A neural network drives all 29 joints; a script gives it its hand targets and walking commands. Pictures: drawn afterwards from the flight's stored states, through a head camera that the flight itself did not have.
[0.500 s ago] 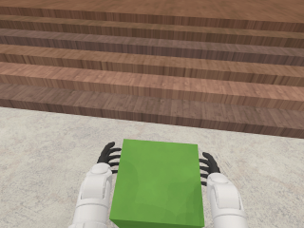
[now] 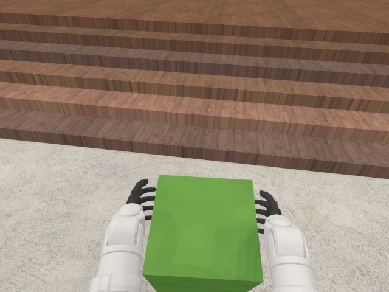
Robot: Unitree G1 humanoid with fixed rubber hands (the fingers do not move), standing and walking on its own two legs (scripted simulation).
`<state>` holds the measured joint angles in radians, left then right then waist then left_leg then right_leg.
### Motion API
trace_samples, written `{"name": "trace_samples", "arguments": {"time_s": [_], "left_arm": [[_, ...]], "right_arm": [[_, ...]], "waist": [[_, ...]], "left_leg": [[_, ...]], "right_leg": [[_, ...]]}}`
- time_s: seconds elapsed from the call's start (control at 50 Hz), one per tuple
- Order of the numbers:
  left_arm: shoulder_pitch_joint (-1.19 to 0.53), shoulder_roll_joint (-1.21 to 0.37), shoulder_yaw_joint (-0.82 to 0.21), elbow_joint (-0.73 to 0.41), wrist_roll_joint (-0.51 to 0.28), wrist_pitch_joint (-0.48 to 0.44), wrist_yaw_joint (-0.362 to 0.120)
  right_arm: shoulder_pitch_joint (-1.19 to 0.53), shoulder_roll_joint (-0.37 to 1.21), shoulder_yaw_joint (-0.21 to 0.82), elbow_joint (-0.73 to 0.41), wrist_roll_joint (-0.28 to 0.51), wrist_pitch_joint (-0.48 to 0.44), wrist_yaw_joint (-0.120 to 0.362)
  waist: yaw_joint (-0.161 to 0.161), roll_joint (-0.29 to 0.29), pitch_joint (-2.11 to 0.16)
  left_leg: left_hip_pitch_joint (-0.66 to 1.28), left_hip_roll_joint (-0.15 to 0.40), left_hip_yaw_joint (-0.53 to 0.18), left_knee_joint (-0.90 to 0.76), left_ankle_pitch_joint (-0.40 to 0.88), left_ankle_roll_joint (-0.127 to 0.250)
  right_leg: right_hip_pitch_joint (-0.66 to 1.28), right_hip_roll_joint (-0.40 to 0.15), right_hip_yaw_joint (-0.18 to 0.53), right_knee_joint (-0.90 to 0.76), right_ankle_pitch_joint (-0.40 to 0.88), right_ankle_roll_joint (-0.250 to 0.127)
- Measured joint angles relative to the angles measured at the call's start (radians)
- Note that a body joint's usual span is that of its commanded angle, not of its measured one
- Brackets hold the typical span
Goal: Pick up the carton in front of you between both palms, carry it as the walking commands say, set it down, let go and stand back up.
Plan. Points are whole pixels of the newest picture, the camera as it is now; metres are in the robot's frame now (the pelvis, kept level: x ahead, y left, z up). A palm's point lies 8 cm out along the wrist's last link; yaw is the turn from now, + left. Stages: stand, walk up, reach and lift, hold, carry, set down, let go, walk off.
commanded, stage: hold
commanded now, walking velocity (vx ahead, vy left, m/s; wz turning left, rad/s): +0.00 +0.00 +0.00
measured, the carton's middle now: (201, 239) +0.29 +0.00 -0.05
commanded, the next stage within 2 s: carry in 0.76 s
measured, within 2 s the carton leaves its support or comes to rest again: neither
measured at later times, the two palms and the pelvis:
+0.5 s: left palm (134, 210) +0.30 +0.15 +0.05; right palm (272, 222) +0.29 -0.15 +0.04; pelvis +0.01 +0.00 +0.00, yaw +0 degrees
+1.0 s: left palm (126, 198) +0.32 +0.17 +0.06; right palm (257, 202) +0.33 -0.12 +0.06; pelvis +0.04 +0.02 -0.01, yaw +1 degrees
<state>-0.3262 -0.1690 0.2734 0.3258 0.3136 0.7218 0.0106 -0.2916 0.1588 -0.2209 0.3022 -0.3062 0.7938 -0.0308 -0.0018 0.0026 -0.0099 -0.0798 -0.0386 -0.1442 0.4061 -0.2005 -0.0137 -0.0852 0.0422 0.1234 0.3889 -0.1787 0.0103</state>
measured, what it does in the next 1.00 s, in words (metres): stands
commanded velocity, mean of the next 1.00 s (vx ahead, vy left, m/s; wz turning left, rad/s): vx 0.14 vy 0.00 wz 0.00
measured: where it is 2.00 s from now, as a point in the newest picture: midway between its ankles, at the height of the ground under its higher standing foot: (187, 263)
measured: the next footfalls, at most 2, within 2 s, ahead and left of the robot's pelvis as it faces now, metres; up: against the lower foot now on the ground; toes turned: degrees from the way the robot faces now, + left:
right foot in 1.20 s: +0.19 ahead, -0.08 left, +0.00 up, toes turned -8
left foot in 1.54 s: +0.46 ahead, +0.15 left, +0.00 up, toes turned +14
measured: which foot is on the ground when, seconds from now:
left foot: down 0.00-1.00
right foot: down 0.00-0.98, up 1.00-1.00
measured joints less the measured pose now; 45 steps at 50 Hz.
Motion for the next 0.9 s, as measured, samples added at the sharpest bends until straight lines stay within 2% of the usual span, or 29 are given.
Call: {"name": "trace_samples", "arguments": {"time_s": [0.74,0.78,0.84,0.9], "left_arm": [[0.045,0.012,-0.045,-0.056,-0.018,0.022,-0.002],[0.049,0.014,-0.050,-0.069,-0.023,0.031,0.000],[0.070,0.018,-0.076,-0.107,-0.040,0.047,0.011],[0.084,0.021,-0.112,-0.175,-0.062,0.080,0.038]], "right_arm": [[0.045,-0.011,0.039,-0.049,0.019,0.010,0.001],[0.047,-0.011,0.044,-0.059,0.021,0.017,-0.001],[0.067,-0.015,0.057,-0.095,0.044,0.029,-0.011],[0.085,-0.019,0.077,-0.170,0.072,0.061,-0.034]], "waist": [[0.005,-0.001,-0.003],[0.002,-0.005,-0.032],[-0.004,-0.011,-0.079],[-0.008,-0.021,-0.106]], "left_leg": [[0.017,0.003,0.007,-0.030,0.002,0.003],[-0.032,0.004,0.013,0.007,-0.017,0.002],[-0.112,0.022,0.048,0.080,-0.121,-0.001],[-0.179,0.037,0.087,0.139,-0.156,0.002]], "right_leg": [[0.015,-0.003,-0.003,-0.025,-0.002,-0.002],[-0.032,-0.007,-0.015,0.011,-0.021,0.001],[-0.100,-0.025,-0.053,0.068,-0.104,0.002],[-0.151,-0.045,-0.082,0.100,-0.090,0.004]]}}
